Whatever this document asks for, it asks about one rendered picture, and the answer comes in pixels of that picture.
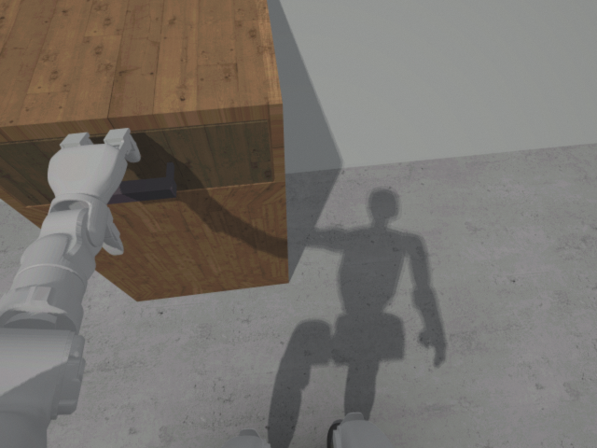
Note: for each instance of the handle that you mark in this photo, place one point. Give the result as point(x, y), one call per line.
point(146, 189)

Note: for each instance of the left robot shin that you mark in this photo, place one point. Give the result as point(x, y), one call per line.
point(248, 432)

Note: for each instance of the left robot forearm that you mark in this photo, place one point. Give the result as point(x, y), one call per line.
point(49, 286)

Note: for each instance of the left robot hand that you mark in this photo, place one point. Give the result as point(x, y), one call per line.
point(95, 170)

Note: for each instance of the cabinet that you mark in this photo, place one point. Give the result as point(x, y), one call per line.
point(91, 66)

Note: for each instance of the robot left upper arm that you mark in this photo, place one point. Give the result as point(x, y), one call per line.
point(41, 372)

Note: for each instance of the drawer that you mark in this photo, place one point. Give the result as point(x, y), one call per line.
point(204, 156)

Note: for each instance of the right robot thigh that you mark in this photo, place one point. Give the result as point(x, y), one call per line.
point(360, 434)

